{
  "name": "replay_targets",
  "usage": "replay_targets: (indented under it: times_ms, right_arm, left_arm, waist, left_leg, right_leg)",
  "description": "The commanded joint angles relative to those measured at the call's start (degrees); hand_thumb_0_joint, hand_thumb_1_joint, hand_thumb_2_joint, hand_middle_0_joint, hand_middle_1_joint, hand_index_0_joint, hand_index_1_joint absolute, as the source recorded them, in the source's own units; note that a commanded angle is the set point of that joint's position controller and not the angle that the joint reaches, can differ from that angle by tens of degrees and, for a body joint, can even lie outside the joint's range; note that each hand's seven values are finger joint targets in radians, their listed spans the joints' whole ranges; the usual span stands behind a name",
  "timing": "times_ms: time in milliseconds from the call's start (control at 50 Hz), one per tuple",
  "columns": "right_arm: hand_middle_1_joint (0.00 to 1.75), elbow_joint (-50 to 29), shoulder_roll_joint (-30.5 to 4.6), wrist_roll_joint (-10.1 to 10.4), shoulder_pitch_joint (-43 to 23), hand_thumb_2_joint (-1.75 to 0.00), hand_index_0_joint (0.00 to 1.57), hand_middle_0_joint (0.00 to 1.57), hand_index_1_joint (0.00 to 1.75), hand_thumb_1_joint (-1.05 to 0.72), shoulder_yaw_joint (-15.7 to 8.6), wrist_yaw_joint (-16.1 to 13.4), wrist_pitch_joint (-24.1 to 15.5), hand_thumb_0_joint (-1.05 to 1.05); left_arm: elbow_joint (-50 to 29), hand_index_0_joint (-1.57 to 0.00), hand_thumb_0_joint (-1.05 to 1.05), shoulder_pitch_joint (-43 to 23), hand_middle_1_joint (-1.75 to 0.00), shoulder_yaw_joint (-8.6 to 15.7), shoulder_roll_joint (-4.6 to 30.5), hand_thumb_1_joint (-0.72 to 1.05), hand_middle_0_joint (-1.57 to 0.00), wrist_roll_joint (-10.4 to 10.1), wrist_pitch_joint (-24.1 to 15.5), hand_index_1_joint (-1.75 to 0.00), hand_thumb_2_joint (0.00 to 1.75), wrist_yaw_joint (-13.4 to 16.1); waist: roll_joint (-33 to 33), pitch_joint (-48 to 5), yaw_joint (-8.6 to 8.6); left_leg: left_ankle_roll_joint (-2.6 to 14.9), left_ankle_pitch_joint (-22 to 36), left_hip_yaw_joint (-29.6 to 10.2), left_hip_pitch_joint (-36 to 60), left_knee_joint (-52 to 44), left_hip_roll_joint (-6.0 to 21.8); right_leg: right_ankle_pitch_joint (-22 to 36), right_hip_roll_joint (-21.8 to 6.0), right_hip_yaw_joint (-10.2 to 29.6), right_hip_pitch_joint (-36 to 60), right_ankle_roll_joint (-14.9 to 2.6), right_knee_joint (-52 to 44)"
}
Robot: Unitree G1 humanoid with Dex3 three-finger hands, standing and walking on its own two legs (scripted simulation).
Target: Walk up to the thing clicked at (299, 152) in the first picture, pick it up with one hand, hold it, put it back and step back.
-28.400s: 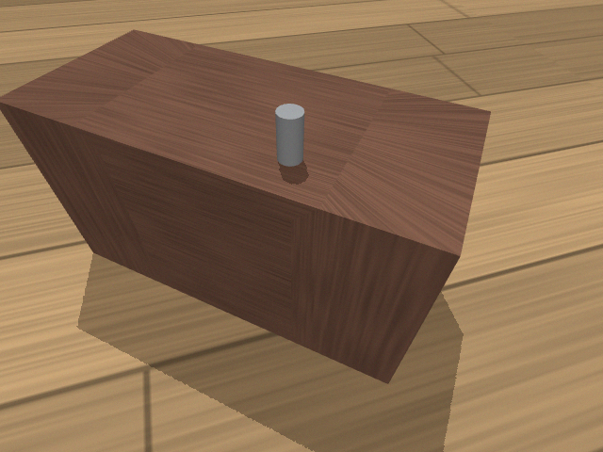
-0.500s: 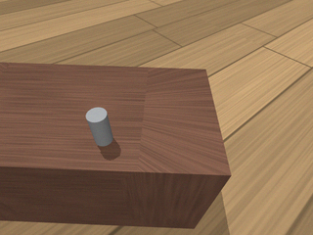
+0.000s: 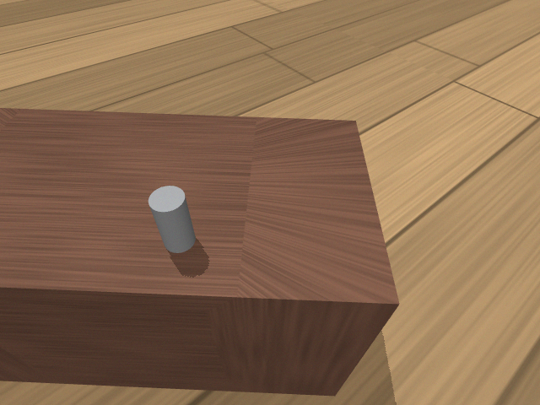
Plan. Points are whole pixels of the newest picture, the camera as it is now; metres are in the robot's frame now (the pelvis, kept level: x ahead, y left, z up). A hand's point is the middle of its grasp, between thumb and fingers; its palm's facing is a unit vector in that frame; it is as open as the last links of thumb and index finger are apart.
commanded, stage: stand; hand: left
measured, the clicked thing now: (173, 220) +0.45 +0.19 -0.02
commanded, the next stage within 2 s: step back in 0.46 s
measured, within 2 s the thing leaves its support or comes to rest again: neither
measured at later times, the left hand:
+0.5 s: hand out of the picture +0.06 +0.26 -0.16, palm faces +0.00 -0.94 -0.35, open 7.4 cm
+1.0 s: hand out of the picture +0.05 +0.32 -0.18, palm faces -0.05 -0.94 -0.34, open 7.4 cm
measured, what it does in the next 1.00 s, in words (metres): walks backwards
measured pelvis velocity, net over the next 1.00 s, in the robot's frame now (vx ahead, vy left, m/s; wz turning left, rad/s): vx -0.08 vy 0.07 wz -0.03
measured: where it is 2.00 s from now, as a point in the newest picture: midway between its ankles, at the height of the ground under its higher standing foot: outside the picture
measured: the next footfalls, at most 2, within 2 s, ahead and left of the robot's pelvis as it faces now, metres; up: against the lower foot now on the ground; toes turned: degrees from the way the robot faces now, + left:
right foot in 1.28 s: -0.14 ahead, -0.07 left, +0.00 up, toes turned -3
left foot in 1.64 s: -0.21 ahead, +0.17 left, +0.00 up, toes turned -2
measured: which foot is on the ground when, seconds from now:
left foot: down 0.00-1.00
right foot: down 0.00-0.78, up 0.80-1.00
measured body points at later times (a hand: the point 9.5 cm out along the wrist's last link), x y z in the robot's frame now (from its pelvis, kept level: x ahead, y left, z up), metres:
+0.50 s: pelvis +0.00 +0.00 +0.00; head +0.01 +0.00 +0.45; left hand +0.06 +0.31 -0.13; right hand +0.07 -0.30 -0.13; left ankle -0.01 +0.14 -0.75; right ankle -0.01 -0.13 -0.75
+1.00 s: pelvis -0.08 +0.07 -0.01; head -0.01 +0.10 +0.43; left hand +0.05 +0.37 -0.16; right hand -0.02 -0.25 -0.12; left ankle -0.06 +0.15 -0.75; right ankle -0.11 -0.08 -0.67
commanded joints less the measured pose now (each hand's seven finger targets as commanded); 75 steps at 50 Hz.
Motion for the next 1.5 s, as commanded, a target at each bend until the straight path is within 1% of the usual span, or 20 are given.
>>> replay_targets:
  times_ms: [0,420,440,500,560,600,640,720,740,760,780,820,860,1000,1100,1240,1260,1300,1380,1480]
  right_arm:
    - [0.30,-3.09,-12.13,-0.18,-2.19,-0.90,0.20,0.20,0.30,-0.90,-2.44,-0.80,-1.13,0.00]
    - [0.30,-2.68,-12.07,-0.19,-2.00,-0.90,0.20,0.20,0.30,-0.90,-2.63,-0.62,-1.04,0.00]
    - [0.30,-3.61,-15.15,0.22,-3.94,-0.90,0.20,0.20,0.30,-0.90,-3.99,-0.38,0.05,0.00]
    - [0.30,-5.47,-13.90,1.24,-1.50,-0.90,0.20,0.20,0.30,-0.90,-4.41,-0.38,0.73,0.00]
    - [0.30,-7.39,-13.15,1.12,-0.30,-0.90,0.20,0.20,0.30,-0.90,-4.99,-0.40,1.77,0.00]
    - [0.30,-8.24,-12.63,0.83,1.63,-0.90,0.20,0.20,0.30,-0.90,-5.56,-0.34,2.71,0.00]
    - [0.30,-9.45,-12.66,0.59,3.45,-0.90,0.20,0.20,0.30,-0.90,-5.93,-0.05,3.25,0.00]
    - [0.30,-9.96,-12.67,-0.06,8.80,-0.90,0.20,0.20,0.30,-0.90,-6.61,-0.29,1.95,0.00]
    - [0.30,-10.17,-14.84,-0.99,7.80,-0.90,0.20,0.20,0.30,-0.90,-7.22,-0.56,1.39,0.00]
    - [0.30,-11.54,-19.33,-2.25,6.11,-0.90,0.20,0.20,0.30,-0.90,-8.28,-0.63,0.82,0.00]
    - [0.30,-12.87,-22.68,-1.32,5.31,-0.90,0.20,0.20,0.30,-0.90,-8.83,-0.54,0.68,0.00]
    - [0.30,-14.39,-20.18,-1.02,1.52,-0.90,0.20,0.20,0.30,-0.90,-8.35,-1.19,0.64,0.00]
    - [0.30,-15.52,-15.81,-1.35,-2.31,-0.90,0.20,0.20,0.30,-0.90,-7.45,-2.12,0.75,0.00]
    - [0.30,-17.07,-15.04,-0.48,4.17,-0.90,0.20,0.20,0.30,-0.90,-7.44,-2.83,0.77,0.00]
    - [0.30,-19.19,-16.36,-0.69,2.07,-0.90,0.20,0.20,0.30,-0.90,-7.61,-2.44,0.84,0.00]
    - [0.30,-20.28,-16.84,-0.27,-1.44,-0.90,0.20,0.20,0.30,-0.90,-7.23,-1.56,1.47,0.00]
    - [0.30,-20.64,-14.92,0.17,-0.99,-0.90,0.20,0.20,0.30,-0.90,-6.62,-1.53,1.38,0.00]
    - [0.30,-20.88,-12.78,0.61,-3.44,-0.90,0.20,0.20,0.30,-0.90,-6.45,-1.87,1.56,0.00]
    - [0.30,-18.57,-12.82,0.70,3.07,-0.90,0.20,0.20,0.30,-0.90,-5.97,-2.13,1.34,0.00]
    - [0.30,-19.76,-12.65,0.15,3.28,-0.90,0.20,0.20,0.30,-0.90,-5.52,-2.47,0.87,0.00]
  left_arm:
    - [-3.35,-0.20,0.00,-1.62,-0.30,2.14,12.41,0.90,-0.20,-0.10,-1.40,-0.30,0.90,0.72]
    - [-3.36,-0.20,0.00,-1.41,-0.30,2.06,12.39,0.90,-0.20,0.04,-1.57,-0.30,0.90,0.75]
    - [-4.14,-0.20,0.00,-1.89,-0.30,4.80,15.46,0.90,-0.20,-0.84,-0.76,-0.30,0.90,1.10]
    - [-6.54,-0.20,0.00,-0.95,-0.30,5.44,14.77,0.90,-0.20,-1.10,-0.13,-0.30,0.90,1.37]
    - [-9.71,-0.20,0.00,-3.98,-0.30,6.00,16.02,0.90,-0.20,-0.59,0.72,-0.30,0.90,1.27]
    - [-12.02,-0.20,0.00,-6.48,-0.30,6.34,16.97,0.90,-0.20,0.25,1.17,-0.30,0.90,1.49]
    - [-13.78,-0.20,0.00,-8.02,-0.30,6.43,17.24,0.90,-0.20,1.08,1.26,-0.30,0.90,1.55]
    - [-16.39,-0.20,0.00,-9.57,-0.30,5.74,15.73,0.90,-0.20,0.74,1.95,-0.30,0.90,1.70]
    - [-16.97,-0.20,0.00,-7.99,-0.30,5.29,13.25,0.90,-0.20,0.05,2.58,-0.30,0.90,1.53]
    - [-17.76,-0.20,0.00,-5.81,-0.30,4.75,9.67,0.90,-0.20,-0.51,3.02,-0.30,0.90,1.75]
    - [-17.17,-0.20,0.00,-3.98,-0.30,5.28,11.15,0.90,-0.20,-0.03,3.44,-0.30,0.90,2.38]
    - [-16.46,-0.20,0.00,-4.96,-0.30,5.74,12.90,0.90,-0.20,0.22,3.64,-0.30,0.90,3.07]
    - [-15.40,-0.20,0.00,0.14,-0.30,5.47,12.44,0.90,-0.20,-0.56,3.54,-0.30,0.90,2.70]
    - [-18.88,-0.20,0.00,-0.63,-0.30,5.94,11.80,0.90,-0.20,0.32,2.72,-0.30,0.90,1.83]
    - [-18.68,-0.20,0.00,2.87,-0.30,6.78,11.90,0.90,-0.20,0.54,2.82,-0.30,0.90,1.25]
    - [-16.09,-0.20,0.00,10.88,-0.30,7.45,11.52,0.90,-0.20,1.04,2.10,-0.30,0.90,0.10]
    - [-16.81,-0.20,0.00,10.62,-0.30,7.92,13.64,0.90,-0.20,1.71,1.82,-0.30,0.90,0.25]
    - [-20.12,-0.20,0.00,5.18,-0.30,9.51,20.95,0.90,-0.20,1.62,1.69,-0.30,0.90,0.06]
    - [-23.41,-0.20,0.00,-3.00,-0.30,7.72,14.64,0.90,-0.20,1.48,1.09,-0.30,0.90,1.25]
    - [-24.24,-0.20,0.00,2.94,-0.30,7.66,13.89,0.90,-0.20,1.97,1.47,-0.30,0.90,1.84]
  waist:
    - [0.38,-3.15,-0.21]
    - [0.10,-2.81,-0.29]
    - [-0.13,3.92,0.24]
    - [-0.54,-4.05,-0.33]
    - [-5.05,-7.22,-1.04]
    - [-10.65,-5.51,-1.27]
    - [-12.35,-3.95,-1.66]
    - [-9.44,-5.53,-3.53]
    - [1.34,-4.63,-2.50]
    - [13.21,-4.12,-0.96]
    - [10.55,-6.99,-1.65]
    - [7.57,-6.45,-1.29]
    - [7.24,-5.14,2.05]
    - [6.14,-5.47,-2.52]
    - [6.63,-5.61,-1.96]
    - [6.66,-6.41,1.74]
    - [1.25,-6.19,1.47]
    - [-15.80,1.04,3.26]
    - [-6.94,0.12,-1.49]
    - [-9.14,-4.05,2.67]
  left_leg:
    - [2.19,8.99,-3.73,0.13,-2.30,5.74]
    - [2.38,6.90,-4.02,-0.30,-2.45,5.67]
    - [4.20,14.93,-4.70,-5.02,3.69,4.76]
    - [4.98,19.17,-3.12,-3.63,10.91,3.83]
    - [4.33,8.92,-0.56,-4.84,20.56,-0.19]
    - [4.32,-13.29,-0.27,-7.92,30.66,-3.70]
    - [5.03,-21.90,-3.67,-9.52,36.70,-2.40]
    - [4.45,-4.37,-0.33,-9.49,13.74,-1.33]
    - [4.66,11.96,-6.93,-8.60,5.87,3.37]
    - [7.79,28.22,-21.74,-2.47,3.17,12.77]
    - [12.44,36.97,-24.73,-2.69,4.81,17.47]
    - [14.80,31.19,-23.98,-3.27,4.84,17.76]
    - [11.24,30.85,-13.54,2.16,8.00,11.77]
    - [14.27,33.46,-12.07,8.22,10.19,13.34]
    - [15.57,19.95,-14.26,1.15,7.31,15.97]
    - [9.38,6.00,-9.78,-10.03,10.12,11.66]
    - [6.52,1.36,-7.35,-14.41,13.87,8.28]
    - [1.30,-24.36,-1.05,-20.61,37.26,-6.63]
    - [1.86,-17.86,-7.66,-20.94,49.74,-8.30]
    - [0.42,-19.98,-4.98,-24.86,36.75,-5.16]
  right_leg:
    - [8.54,-6.69,4.51,-0.05,-1.64,-2.68]
    - [6.48,-6.61,4.65,-0.33,-1.70,-3.19]
    - [14.22,-5.56,4.91,-5.08,-2.09,1.76]
    - [20.27,-6.75,4.84,-2.42,-5.11,5.45]
    - [20.68,-12.28,9.70,-4.74,-9.78,4.62]
    - [20.31,-18.27,14.12,-9.06,-14.79,3.70]
    - [19.46,-19.91,14.19,-13.50,-16.41,4.91]
    - [17.97,-13.10,8.73,-7.62,-9.08,16.60]
    - [8.89,-6.35,5.10,-10.13,-5.90,24.82]
    - [-15.07,3.93,3.66,-20.78,-3.29,34.59]
    - [-27.29,7.31,9.90,-21.14,-2.46,40.92]
    - [-25.71,7.40,15.04,-22.58,-2.59,49.91]
    - [-18.04,6.52,13.86,-26.40,-2.27,50.64]
    - [-17.76,5.56,9.59,-24.25,0.59,39.56]
    - [-17.45,3.92,7.13,-17.40,-0.12,33.78]
    - [-5.22,1.18,2.43,-3.45,-3.79,9.84]
    - [-5.24,-3.19,9.38,-2.22,-5.78,6.46]
    - [-0.73,-20.69,31.04,-14.88,-18.72,-2.04]
    - [18.66,-12.37,14.36,-11.81,-13.13,4.72]
    - [23.75,-13.80,14.42,3.83,-14.09,9.34]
